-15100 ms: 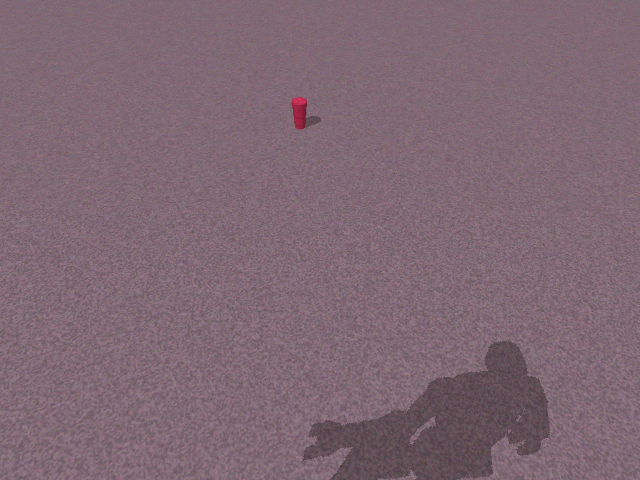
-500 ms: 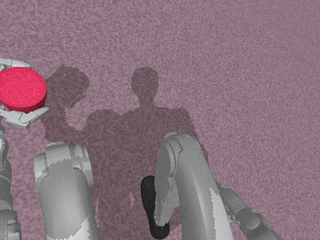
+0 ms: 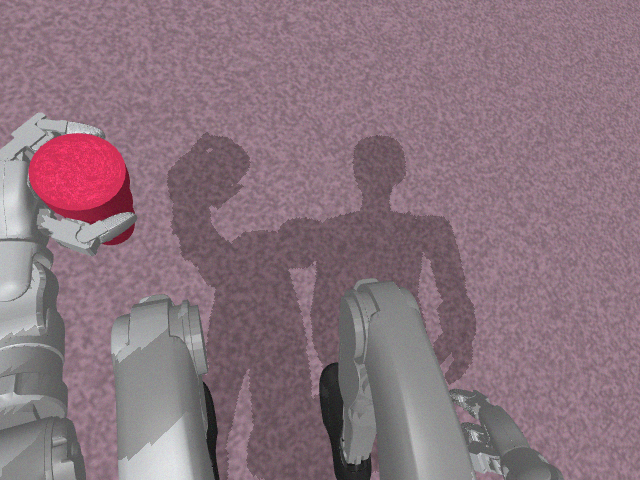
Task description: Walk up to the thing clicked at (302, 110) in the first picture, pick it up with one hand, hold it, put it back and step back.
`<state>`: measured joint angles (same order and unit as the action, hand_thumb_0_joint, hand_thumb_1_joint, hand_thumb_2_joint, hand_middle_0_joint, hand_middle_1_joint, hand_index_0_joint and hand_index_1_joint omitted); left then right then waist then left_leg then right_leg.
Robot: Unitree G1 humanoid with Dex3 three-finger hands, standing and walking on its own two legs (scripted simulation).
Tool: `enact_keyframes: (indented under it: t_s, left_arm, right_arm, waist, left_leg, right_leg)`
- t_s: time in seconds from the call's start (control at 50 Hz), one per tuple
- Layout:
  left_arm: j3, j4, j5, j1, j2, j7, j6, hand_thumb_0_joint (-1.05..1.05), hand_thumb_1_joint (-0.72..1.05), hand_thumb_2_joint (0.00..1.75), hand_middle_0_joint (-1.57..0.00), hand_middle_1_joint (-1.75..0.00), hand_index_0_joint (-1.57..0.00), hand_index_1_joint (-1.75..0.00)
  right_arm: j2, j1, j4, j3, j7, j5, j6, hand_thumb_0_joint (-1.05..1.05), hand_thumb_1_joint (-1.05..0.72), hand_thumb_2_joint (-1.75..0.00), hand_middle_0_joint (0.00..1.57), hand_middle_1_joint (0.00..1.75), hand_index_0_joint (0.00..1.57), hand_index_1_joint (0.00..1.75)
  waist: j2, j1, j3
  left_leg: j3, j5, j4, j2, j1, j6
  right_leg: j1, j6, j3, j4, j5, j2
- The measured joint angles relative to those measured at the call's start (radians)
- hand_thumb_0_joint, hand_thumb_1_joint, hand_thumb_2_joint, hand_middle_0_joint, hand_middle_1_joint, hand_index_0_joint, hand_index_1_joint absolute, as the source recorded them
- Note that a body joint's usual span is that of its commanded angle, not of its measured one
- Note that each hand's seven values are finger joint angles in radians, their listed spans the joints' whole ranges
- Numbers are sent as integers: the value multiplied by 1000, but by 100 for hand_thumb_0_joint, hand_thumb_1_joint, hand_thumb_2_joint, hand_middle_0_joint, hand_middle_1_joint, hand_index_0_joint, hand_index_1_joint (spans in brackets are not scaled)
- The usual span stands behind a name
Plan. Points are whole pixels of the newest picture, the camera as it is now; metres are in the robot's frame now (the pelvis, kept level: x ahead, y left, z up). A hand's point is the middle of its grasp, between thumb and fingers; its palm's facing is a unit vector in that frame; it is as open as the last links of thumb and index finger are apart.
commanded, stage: settle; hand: left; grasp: from the side
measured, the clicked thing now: (98, 202) +0.43 +0.24 -0.08
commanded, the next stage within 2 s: lift in 0.68 s
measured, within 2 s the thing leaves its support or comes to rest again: neither
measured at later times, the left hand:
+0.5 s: hand (80, 178) +0.43 +0.24 -0.01, palm faces +0.09 -0.99 -0.05, open 10.8 cm
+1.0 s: hand (75, 169) +0.43 +0.24 +0.01, palm faces +0.07 -1.00 -0.06, open 10.8 cm
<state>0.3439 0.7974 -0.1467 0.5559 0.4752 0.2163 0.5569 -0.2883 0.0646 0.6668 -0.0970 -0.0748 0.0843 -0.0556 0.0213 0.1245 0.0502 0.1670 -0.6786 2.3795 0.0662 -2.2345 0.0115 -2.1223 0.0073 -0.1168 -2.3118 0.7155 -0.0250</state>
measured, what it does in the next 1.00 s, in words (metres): stands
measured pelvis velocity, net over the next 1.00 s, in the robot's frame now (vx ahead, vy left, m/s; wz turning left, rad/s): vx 0.00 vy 0.00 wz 0.05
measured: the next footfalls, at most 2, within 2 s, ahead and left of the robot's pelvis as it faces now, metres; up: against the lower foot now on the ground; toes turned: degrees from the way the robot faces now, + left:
none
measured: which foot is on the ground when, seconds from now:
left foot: down 0.00-1.00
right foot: down 0.00-1.00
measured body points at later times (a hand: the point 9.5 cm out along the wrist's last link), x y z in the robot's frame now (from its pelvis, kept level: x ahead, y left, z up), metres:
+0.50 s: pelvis +0.00 +0.00 +0.02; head +0.20 +0.06 +0.42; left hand +0.42 +0.29 -0.01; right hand +0.14 -0.26 -0.09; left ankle +0.08 +0.13 -0.31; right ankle +0.10 -0.12 -0.31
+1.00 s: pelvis +0.00 +0.00 +0.04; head +0.20 +0.06 +0.44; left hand +0.42 +0.29 +0.02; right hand +0.13 -0.26 -0.08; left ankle +0.08 +0.13 -0.31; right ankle +0.10 -0.12 -0.31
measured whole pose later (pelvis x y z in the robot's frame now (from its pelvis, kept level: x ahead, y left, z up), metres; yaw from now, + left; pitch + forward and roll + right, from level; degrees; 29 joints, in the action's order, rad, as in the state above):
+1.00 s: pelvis +0.00 +0.00 +0.04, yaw +3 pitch +32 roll -5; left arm 0.36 0.84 -0.12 0.59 0.41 0.26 0.54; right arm -0.27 0.12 0.69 -0.03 -0.05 0.06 -0.01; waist 0.00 0.12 0.12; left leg 0.10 -0.66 2.23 0.06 -2.14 0.01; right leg -2.05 0.00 -0.07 -2.20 0.71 -0.01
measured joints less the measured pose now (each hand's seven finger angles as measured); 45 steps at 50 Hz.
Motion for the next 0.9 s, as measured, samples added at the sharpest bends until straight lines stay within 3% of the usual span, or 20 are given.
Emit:
enact_keyframes:
  t_s: [0.3,0.9]
  left_arm:
    - [14,6,19,19,-34,16,-18,0,-48,106,-75,-99,-68,-102]
    - [16,75,34,60,-58,21,-7,0,-50,109,-75,-100,-68,-103]
  right_arm:
    - [6,18,2,33,16,-9,22,0,-90,-90,20,30,20,30]
    - [20,46,26,55,21,-13,48,0,-92,-90,20,30,20,30]
  waist:
    - [-8,-2,32]
    - [-19,-1,64]
  left_leg:
    - [-28,9,-65,-1,36,0]
    - [-59,16,-134,-4,85,-3]
  right_leg:
    - [25,-3,21,48,-2,7]
    - [63,-3,44,100,-1,14]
